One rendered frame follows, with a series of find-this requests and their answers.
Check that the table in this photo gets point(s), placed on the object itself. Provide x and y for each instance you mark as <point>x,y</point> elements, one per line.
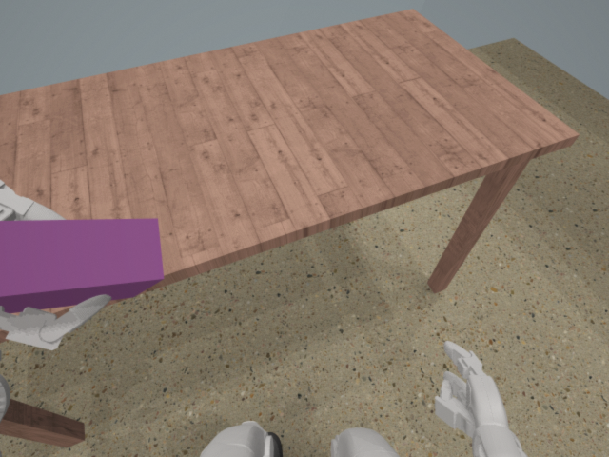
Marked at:
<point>244,149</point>

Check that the robot left hand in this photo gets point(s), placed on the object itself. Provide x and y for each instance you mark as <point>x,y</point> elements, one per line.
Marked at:
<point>33,326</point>

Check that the robot right forearm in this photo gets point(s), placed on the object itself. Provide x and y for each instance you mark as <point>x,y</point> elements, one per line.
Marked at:
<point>496,441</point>

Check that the robot thigh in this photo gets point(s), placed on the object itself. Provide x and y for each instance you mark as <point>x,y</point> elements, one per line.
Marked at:
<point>240,441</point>
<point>361,442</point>

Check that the left robot thigh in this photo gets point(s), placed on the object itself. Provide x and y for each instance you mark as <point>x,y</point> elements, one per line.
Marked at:
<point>240,441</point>

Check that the robot right hand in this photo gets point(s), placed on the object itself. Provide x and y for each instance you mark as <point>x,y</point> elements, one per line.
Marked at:
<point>478,400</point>

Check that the right robot thigh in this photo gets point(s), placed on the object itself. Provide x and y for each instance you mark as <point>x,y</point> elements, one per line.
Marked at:
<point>361,442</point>

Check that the sponge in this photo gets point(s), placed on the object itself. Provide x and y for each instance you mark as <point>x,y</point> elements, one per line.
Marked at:
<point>60,263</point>

